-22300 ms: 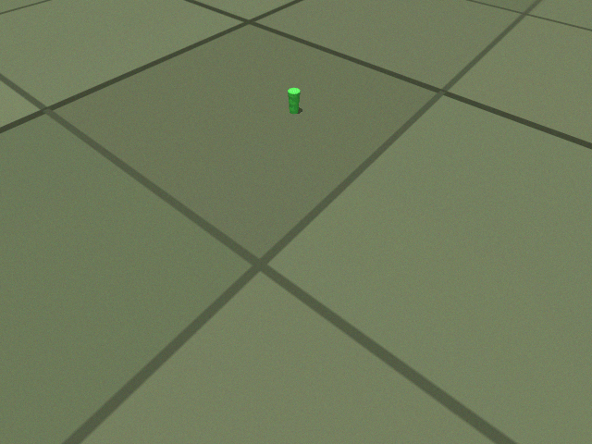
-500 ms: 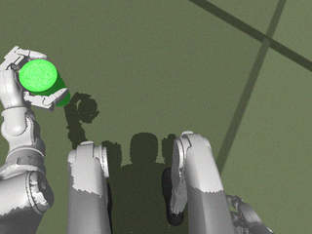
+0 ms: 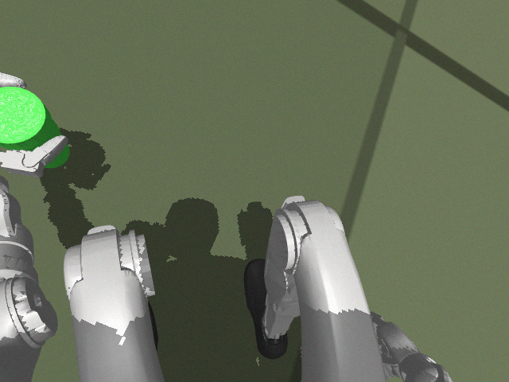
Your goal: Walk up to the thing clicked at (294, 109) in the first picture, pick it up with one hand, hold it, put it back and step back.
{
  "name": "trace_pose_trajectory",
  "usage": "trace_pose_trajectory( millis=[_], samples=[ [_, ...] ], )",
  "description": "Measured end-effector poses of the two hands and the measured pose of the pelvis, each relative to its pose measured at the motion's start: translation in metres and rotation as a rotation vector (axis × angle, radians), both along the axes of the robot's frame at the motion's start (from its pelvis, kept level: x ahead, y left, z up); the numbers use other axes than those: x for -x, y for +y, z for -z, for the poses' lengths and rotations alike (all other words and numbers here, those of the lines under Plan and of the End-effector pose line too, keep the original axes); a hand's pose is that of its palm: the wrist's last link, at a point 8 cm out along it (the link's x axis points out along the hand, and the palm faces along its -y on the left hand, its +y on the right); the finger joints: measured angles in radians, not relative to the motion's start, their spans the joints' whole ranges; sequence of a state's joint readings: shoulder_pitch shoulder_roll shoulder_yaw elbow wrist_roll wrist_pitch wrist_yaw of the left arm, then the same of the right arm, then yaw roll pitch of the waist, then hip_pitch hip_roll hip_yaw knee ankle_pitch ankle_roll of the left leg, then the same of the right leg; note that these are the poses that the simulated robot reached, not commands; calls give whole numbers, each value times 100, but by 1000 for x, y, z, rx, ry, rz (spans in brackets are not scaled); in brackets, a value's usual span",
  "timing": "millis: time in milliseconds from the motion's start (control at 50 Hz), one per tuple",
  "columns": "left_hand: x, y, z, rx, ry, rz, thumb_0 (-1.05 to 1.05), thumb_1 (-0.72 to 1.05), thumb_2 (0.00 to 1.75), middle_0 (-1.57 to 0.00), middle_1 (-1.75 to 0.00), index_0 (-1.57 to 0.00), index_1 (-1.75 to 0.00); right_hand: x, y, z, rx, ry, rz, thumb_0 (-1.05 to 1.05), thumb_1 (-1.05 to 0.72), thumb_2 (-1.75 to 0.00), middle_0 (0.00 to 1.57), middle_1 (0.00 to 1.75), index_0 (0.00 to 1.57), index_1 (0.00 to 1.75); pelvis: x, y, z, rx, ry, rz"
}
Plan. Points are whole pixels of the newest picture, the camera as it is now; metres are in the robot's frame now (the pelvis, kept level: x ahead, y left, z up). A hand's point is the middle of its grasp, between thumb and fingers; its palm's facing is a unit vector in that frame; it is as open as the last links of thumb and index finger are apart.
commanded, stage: crouch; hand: left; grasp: from the side
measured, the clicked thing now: (33, 136) +0.47 +0.25 -0.11
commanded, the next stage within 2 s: lower in 0.22 s
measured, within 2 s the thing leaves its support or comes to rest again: rests again in 1.94 s
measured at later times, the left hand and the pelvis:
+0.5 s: hand (32, 136) +0.47 +0.26 -0.12, palm faces +0.27 -0.96 -0.03, open 10.0 cm; pelvis +0.00 +0.01 -0.01, yaw -2 degrees
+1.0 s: hand (46, 144) +0.48 +0.26 -0.18, palm faces +0.28 -0.96 -0.03, open 10.0 cm; pelvis +0.00 +0.01 -0.02, yaw -6 degrees
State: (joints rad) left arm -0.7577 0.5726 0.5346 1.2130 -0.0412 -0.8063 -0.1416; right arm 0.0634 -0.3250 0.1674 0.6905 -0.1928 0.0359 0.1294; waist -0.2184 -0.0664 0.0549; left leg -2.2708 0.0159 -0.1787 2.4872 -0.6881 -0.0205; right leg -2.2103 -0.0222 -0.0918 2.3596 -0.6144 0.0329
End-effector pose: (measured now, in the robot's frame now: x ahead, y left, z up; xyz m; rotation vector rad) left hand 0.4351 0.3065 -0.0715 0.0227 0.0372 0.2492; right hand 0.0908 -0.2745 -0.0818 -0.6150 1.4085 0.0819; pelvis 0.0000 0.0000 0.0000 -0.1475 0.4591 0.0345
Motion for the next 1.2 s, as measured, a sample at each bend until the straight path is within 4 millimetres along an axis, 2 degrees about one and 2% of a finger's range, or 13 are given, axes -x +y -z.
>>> trace_pose_trajectory(
  millis=[180, 420, 840, 1200],
  samples=[
    [-3, 0, 20, 6, -1, -2, -2, -46, 108, -78, -113, -75, -115, -5, -1, -1, 29, 20, -46, 0, -92, -91, 20, 30, 21, 30, 0, 2, 7, 21, -25, 7],
    [-5, 0, 38, 4, 8, -8, -2, -46, 108, -78, -113, -75, -115, -7, 4, -3, 42, 38, -92, 0, -92, -91, 20, 30, 21, 30, 0, 5, 11, 42, -48, 15],
    [-8, 0, 92, 19, 23, -37, -2, -46, 108, -79, -112, -76, -114, -11, 12, -16, 125, 95, -243, 0, -93, -91, 20, 30, 21, 30, 2, 11, 21, 100, -121, 42],
    [-11, -3, 110, 1, 36, -35, -2, -46, 108, -78, -113, -75, -115, -15, 23, -24, 165, 109, -331, 0, -92, -91, 20, 30, 21, 30, 8, 16, 23, 140, -168, 60]
  ],
)
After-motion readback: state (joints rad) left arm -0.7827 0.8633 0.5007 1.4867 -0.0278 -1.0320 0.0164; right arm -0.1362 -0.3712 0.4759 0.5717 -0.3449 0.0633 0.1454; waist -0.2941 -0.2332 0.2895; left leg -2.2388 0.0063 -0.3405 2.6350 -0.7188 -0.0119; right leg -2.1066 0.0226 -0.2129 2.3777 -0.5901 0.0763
